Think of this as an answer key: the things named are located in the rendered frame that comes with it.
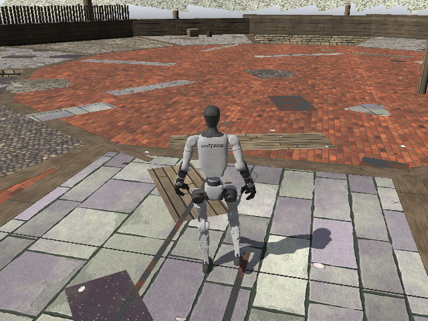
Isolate robot right shin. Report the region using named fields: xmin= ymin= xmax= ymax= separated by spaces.
xmin=230 ymin=211 xmax=240 ymax=257

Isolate left robot upper arm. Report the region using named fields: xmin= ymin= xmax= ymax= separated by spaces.
xmin=181 ymin=135 xmax=199 ymax=172

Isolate robot left shin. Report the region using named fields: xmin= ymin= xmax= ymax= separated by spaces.
xmin=198 ymin=221 xmax=209 ymax=265

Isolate left robot forearm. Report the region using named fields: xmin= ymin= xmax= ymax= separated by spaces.
xmin=175 ymin=162 xmax=188 ymax=186

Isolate right robot upper arm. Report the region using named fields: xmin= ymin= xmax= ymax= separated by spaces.
xmin=227 ymin=134 xmax=246 ymax=171

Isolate robot shin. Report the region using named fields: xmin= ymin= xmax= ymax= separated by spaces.
xmin=198 ymin=221 xmax=209 ymax=265
xmin=230 ymin=211 xmax=240 ymax=257

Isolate right robot hand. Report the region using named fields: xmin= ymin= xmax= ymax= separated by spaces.
xmin=241 ymin=185 xmax=256 ymax=200

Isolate left robot hand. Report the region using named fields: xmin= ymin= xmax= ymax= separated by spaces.
xmin=174 ymin=183 xmax=189 ymax=196

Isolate right robot forearm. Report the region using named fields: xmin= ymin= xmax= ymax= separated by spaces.
xmin=240 ymin=161 xmax=254 ymax=188

